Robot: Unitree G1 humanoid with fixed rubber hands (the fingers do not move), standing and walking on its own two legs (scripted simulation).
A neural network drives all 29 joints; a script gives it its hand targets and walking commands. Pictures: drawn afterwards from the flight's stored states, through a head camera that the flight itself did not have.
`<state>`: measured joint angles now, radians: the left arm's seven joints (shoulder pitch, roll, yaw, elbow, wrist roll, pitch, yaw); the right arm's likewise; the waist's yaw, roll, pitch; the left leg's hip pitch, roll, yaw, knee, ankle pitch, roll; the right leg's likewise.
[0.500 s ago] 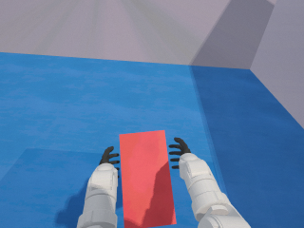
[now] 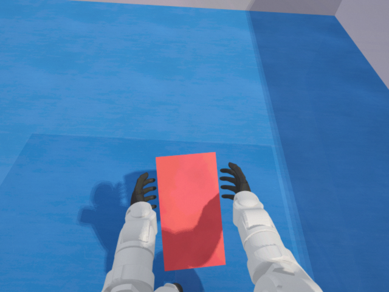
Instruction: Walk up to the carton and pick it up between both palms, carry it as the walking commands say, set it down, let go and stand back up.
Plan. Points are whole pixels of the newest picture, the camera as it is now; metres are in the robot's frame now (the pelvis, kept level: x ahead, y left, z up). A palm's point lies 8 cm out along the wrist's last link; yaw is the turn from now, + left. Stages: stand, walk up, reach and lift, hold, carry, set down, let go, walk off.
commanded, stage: set down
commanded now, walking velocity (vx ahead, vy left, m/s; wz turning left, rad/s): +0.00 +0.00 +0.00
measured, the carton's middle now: (189, 202) +0.37 +0.07 -0.14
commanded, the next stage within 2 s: none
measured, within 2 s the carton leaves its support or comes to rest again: neither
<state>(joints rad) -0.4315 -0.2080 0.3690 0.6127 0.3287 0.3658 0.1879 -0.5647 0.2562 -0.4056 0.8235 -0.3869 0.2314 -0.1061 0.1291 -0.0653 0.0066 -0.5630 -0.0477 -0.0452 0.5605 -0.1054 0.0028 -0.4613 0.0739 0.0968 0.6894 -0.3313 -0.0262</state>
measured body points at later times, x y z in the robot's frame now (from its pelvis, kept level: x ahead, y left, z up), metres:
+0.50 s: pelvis -0.02 -0.02 -0.07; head +0.15 +0.02 +0.34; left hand +0.33 +0.19 -0.15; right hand +0.39 -0.03 -0.13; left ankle +0.11 +0.11 -0.72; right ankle +0.01 -0.11 -0.72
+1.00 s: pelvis -0.03 +0.00 -0.13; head +0.19 +0.06 +0.26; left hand +0.37 +0.20 -0.23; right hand +0.42 -0.02 -0.20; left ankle +0.11 +0.11 -0.72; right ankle +0.01 -0.11 -0.72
